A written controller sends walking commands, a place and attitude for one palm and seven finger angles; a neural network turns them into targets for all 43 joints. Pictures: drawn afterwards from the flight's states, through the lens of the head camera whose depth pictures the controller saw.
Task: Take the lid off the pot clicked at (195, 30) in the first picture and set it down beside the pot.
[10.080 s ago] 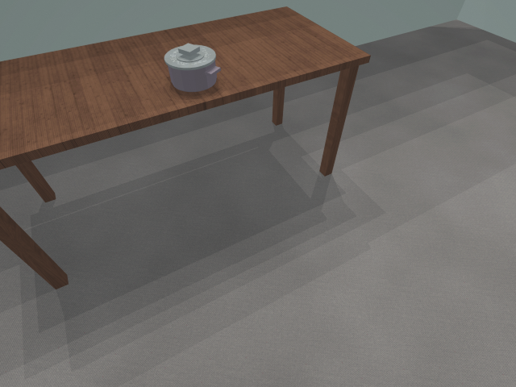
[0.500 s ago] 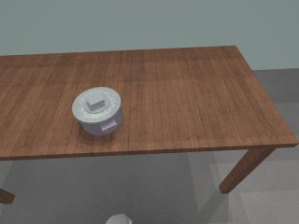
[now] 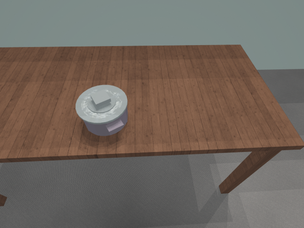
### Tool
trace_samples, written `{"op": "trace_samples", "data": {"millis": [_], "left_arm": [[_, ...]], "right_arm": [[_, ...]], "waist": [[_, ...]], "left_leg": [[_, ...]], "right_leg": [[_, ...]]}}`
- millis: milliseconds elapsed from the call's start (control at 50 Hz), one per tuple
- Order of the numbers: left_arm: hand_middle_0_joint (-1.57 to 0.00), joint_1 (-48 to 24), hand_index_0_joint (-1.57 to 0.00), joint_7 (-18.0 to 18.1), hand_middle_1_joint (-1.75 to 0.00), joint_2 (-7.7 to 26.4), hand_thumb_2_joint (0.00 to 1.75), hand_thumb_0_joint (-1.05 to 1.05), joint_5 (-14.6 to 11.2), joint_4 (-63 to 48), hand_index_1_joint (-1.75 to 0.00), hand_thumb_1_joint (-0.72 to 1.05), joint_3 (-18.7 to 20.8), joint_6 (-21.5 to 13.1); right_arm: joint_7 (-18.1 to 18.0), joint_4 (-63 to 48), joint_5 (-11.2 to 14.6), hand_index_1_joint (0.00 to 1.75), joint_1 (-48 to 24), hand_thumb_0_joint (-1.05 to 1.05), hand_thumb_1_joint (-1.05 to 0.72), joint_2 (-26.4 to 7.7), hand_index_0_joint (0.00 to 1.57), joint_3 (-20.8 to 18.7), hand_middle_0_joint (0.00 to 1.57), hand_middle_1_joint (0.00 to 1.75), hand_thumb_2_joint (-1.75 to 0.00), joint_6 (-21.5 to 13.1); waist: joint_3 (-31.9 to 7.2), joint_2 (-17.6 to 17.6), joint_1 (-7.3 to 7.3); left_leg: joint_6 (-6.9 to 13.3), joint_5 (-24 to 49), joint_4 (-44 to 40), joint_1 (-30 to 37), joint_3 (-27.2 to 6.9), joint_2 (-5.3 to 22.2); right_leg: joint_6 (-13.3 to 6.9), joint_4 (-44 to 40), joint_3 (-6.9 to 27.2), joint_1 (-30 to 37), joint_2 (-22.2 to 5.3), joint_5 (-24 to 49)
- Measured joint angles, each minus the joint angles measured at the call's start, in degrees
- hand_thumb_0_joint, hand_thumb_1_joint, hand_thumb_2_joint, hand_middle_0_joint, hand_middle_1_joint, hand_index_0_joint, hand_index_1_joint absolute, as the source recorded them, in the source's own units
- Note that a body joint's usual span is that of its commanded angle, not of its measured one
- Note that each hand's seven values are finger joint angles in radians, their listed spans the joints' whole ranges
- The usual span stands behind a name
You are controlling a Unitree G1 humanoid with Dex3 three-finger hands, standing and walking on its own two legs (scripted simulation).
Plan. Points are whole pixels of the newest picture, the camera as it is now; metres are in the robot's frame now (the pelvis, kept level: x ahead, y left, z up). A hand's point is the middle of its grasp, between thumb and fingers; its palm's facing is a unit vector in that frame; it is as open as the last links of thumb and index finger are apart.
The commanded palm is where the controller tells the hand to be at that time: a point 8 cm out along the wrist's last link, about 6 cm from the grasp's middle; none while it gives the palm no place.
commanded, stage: come to a stop and stand still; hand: left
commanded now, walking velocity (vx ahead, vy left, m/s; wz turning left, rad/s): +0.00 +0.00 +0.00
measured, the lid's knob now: (100, 98) +0.49 +0.21 +0.02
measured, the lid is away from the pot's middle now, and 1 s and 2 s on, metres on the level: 0.00 0.00 0.00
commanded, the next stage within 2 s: look again from close up in 0.46 s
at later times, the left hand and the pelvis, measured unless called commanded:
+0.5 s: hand out of the picture -0.02 +0.11 -0.17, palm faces +0.06 -0.98 -0.17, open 7.3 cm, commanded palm none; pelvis -0.01 -0.04 +0.00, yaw +2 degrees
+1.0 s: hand out of the picture -0.02 +0.20 -0.18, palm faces +0.04 -0.98 -0.18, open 7.3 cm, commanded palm none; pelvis -0.02 +0.03 +0.00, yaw +1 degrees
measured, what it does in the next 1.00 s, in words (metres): steps on the spot: right foot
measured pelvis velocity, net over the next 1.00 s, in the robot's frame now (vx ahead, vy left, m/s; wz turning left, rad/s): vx -0.02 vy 0.03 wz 0.01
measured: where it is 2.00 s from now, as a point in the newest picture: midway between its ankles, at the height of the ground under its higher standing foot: outside the picture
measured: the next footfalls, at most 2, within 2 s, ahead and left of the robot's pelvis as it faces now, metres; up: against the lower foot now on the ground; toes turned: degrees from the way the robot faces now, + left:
right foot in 0.06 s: -0.02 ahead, -0.13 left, +0.00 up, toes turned -1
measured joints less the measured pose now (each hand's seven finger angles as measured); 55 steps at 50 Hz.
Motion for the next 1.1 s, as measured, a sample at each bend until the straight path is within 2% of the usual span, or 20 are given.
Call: {"op": "trace_samples", "data": {"millis": [60, 80, 120, 160, 240, 280, 340, 560, 600, 660, 700, 720, 740, 800, 900, 1100], "left_arm": [[-0.20, 0.62, -0.20, -0.02, -0.30, -0.25, 0.90, 0.00, -0.05, 0.72, -0.30, 0.91, -0.69, -0.86], [-0.20, 0.52, -0.20, 0.21, -0.30, -0.80, 0.90, 0.00, 0.03, 1.37, -0.30, 0.91, -0.90, -1.26], [-0.20, 1.16, -0.20, 0.32, -0.30, -2.04, 0.90, 0.00, 0.03, 2.33, -0.30, 0.91, -1.76, -1.63], [-0.20, 2.39, -0.20, 0.28, -0.30, -2.72, 0.90, 0.00, 0.00, 2.96, -0.30, 0.91, -2.26, -2.03], [-0.20, 3.63, -0.20, 0.33, -0.30, -4.08, 0.90, 0.00, -0.46, 4.15, -0.30, 0.91, -2.92, -2.73], [-0.20, 3.15, -0.20, 0.36, -0.30, -4.66, 0.90, 0.00, -0.63, 4.66, -0.30, 0.91, -3.07, -2.78], [-0.21, 2.51, -0.20, 0.66, -0.30, -5.00, 0.90, 0.01, -0.59, 5.09, -0.30, 0.92, -2.96, -2.77], [-0.21, 2.70, -0.20, 0.22, -0.30, -5.83, 0.90, 0.00, -1.02, 6.34, -0.30, 0.92, -2.47, -2.91], [-0.21, 3.41, -0.20, 1.16, -0.30, -6.34, 0.90, 0.00, -0.38, 5.86, -0.30, 0.91, -2.66, -4.36], [-0.21, 4.82, -0.20, 1.39, -0.30, -6.82, 0.90, 0.00, 0.15, 4.44, -0.30, 0.91, -3.03, -5.71], [-0.21, 5.51, -0.20, 1.47, -0.30, -6.56, 0.90, 0.00, 0.35, 3.56, -0.30, 0.91, -3.15, -5.67], [-0.21, 5.75, -0.20, 1.54, -0.30, -6.32, 0.90, 0.00, 0.28, 3.06, -0.30, 0.91, -3.22, -5.49], [-0.21, 5.56, -0.20, 1.53, -0.30, -5.80, 0.90, 0.00, 0.11, 2.77, -0.30, 0.91, -3.22, -5.11], [-0.21, 4.44, -0.20, 1.82, -0.30, -4.42, 0.90, 0.00, 0.12, 1.79, -0.30, 0.91, -2.87, -3.80], [-0.20, 3.57, -0.20, 1.40, -0.30, -3.11, 0.90, 0.00, 0.46, -0.29, -0.30, 0.91, -3.15, -3.46], [-0.20, 6.20, -0.20, 0.82, -0.30, -1.00, 0.90, 0.00, 0.76, -0.78, -0.30, 0.91, -3.38, -3.06]], "right_arm": [[0.48, 0.89, 0.26, 0.30, 1.35, 0.00, -0.92, -0.40, 0.20, -0.39, 0.20, 0.30, -0.90, 0.16], [0.53, 1.49, 0.54, 0.30, 1.79, 0.00, -0.92, -0.82, 0.20, -0.64, 0.20, 0.30, -0.90, 0.30], [0.43, 2.81, 0.85, 0.30, 3.33, 0.00, -0.93, -1.90, 0.20, -1.11, 0.20, 0.30, -0.90, 0.85], [0.74, 4.07, 0.63, 0.30, 5.40, 0.00, -0.93, -2.33, 0.20, -0.93, 0.20, 0.30, -0.90, 1.45], [0.80, 6.42, 0.60, 0.30, 8.57, 0.00, -0.93, -2.78, 0.20, -0.26, 0.20, 0.30, -0.90, 0.94], [0.54, 7.73, 0.71, 0.30, 9.70, 0.00, -0.92, -2.51, 0.20, -0.03, 0.20, 0.30, -0.90, 0.70], [0.33, 9.08, 0.66, 0.30, 10.78, 0.00, -0.92, -1.52, 0.20, 0.58, 0.19, 0.30, -0.90, 0.76], [-0.17, 10.14, 0.71, 0.30, 11.88, 0.00, -0.91, 1.20, 0.20, 1.32, 0.20, 0.30, -0.90, -0.04], [0.14, 8.90, 0.70, 0.30, 11.03, 0.00, -0.91, 0.98, 0.20, 1.45, 0.20, 0.30, -0.90, -0.02], [0.44, 5.28, 0.74, 0.30, 9.22, 0.01, -0.91, 0.54, 0.20, 1.17, 0.20, 0.30, -0.90, -0.45], [0.03, 3.75, 0.49, 0.30, 8.46, 0.01, -0.93, 0.19, 0.20, 1.13, 0.20, 0.30, -0.90, -0.95], [-0.01, 3.12, 0.56, 0.30, 8.50, 0.02, -0.94, -0.23, 0.20, 1.03, 0.20, 0.30, -0.90, -1.42], [-0.01, 2.82, 0.62, 0.30, 8.42, 0.02, -0.94, -0.32, 0.20, 0.93, 0.20, 0.30, -0.90, -1.95], [-0.23, 2.34, 0.50, 0.30, 8.08, 0.02, -0.95, -0.30, 0.20, 1.22, 0.20, 0.30, -0.90, -2.13], [0.09, 0.80, 0.40, 0.30, 6.62, 0.02, -0.95, -0.69, 0.20, 1.61, 0.20, 0.30, -0.90, -1.71], [1.02, -0.61, 0.71, 0.30, 5.54, 0.00, -0.94, -0.46, 0.20, 2.04, 0.20, 0.30, -0.90, -1.98]], "waist": [[-0.92, 0.69, -0.73], [-0.76, 1.84, -0.92], [-1.17, 3.75, -1.59], [-2.59, 3.71, -1.73], [-3.71, 3.95, -1.88], [-3.46, 3.84, -2.53], [-2.34, 2.87, -2.25], [-0.07, 2.07, -1.60], [-0.09, 2.66, -1.10], [0.09, 3.20, -1.39], [-0.52, 2.89, -1.74], [-0.99, 2.84, -1.81], [-1.36, 2.18, -1.84], [-2.71, 0.43, -0.74], [-3.64, -0.20, 0.32], [-2.98, -1.39, 0.65]], "left_leg": [[-0.93, 0.26, 0.96, -1.05, 0.07, -0.15], [-1.38, 0.05, 1.85, -1.23, -0.41, 0.43], [-1.83, -2.54, 2.09, -0.28, -1.88, 0.82], [-1.95, -5.74, 1.83, 0.71, -2.43, 0.47], [-1.62, -0.23, 0.19, 4.34, -4.10, 1.26], [-3.18, -1.95, -0.47, 4.98, -5.11, 1.64], [-4.19, -1.72, -0.61, 5.28, -5.51, 1.92], [-4.06, -1.39, -1.10, 4.88, -5.78, 1.82], [-2.78, -3.89, 5.16, 2.06, -5.65, 1.89], [-0.77, -9.51, 12.77, -0.64, -4.60, 0.88], [-0.13, -9.36, 10.60, 0.48, -3.25, -0.30], [0.48, -6.40, 8.03, 1.70, -2.89, -0.71], [1.35, -6.89, 7.63, 2.10, -2.74, -1.33], [2.58, -8.96, 8.97, 2.01, -2.31, -2.63], [3.64, -7.44, 6.93, 1.74, -1.86, -3.55], [5.18, -4.06, 1.70, 1.82, -0.61, -5.54]], "right_leg": [[-0.86, -16.33, -0.89, 6.76, -0.78, 6.38], [-1.48, -18.29, -1.42, 7.83, -0.17, 7.97], [-2.81, -18.93, -2.34, 9.21, 0.78, 8.34], [-3.62, -20.06, -2.45, 10.26, 0.81, 8.45], [-4.42, -21.34, -2.44, 11.55, 2.35, 9.01], [-4.66, -21.18, -3.34, 11.90, 2.83, 8.73], [-5.01, -22.01, -3.65, 12.60, 3.17, 9.13], [-4.82, -23.65, -3.91, 12.85, 3.16, 9.94], [-4.17, -23.88, -3.51, 12.09, 3.43, 10.40], [-3.72, -23.01, -2.69, 10.79, 3.40, 10.55], [-3.24, -21.14, -2.54, 9.94, 2.84, 9.60], [-2.86, -19.41, -2.66, 9.31, 2.68, 8.66], [-2.42, -17.46, -2.68, 8.69, 2.08, 7.51], [-1.26, -16.64, -2.32, 8.89, 0.74, 6.69], [-1.15, -19.03, -2.03, 8.73, -0.10, 8.66], [-0.99, -21.55, -0.99, 7.39, -2.04, 10.73]]}}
